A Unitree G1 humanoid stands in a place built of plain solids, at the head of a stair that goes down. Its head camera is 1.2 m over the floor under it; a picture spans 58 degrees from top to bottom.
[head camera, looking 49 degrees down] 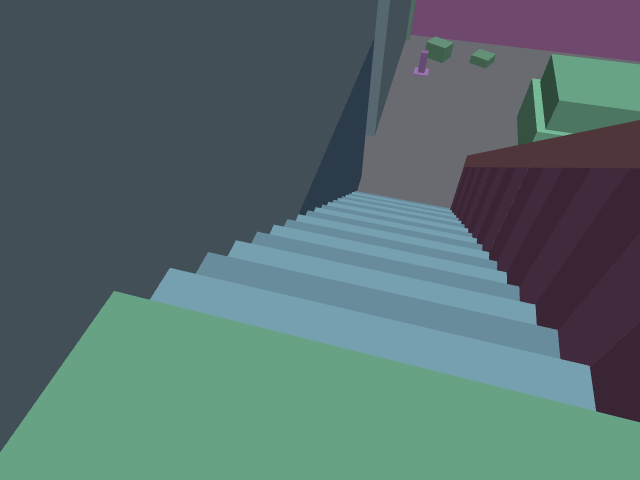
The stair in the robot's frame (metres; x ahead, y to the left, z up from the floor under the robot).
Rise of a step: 0.21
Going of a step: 0.27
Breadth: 1.60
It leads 15 degrees to the right of straight ahead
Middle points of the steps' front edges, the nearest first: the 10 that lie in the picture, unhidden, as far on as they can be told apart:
0.61 -0.09 0.00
0.87 -0.16 -0.21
1.13 -0.23 -0.42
1.39 -0.30 -0.64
1.64 -0.37 -0.85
1.90 -0.44 -1.06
2.16 -0.52 -1.28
2.42 -0.59 -1.49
2.68 -0.66 -1.70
2.94 -0.73 -1.92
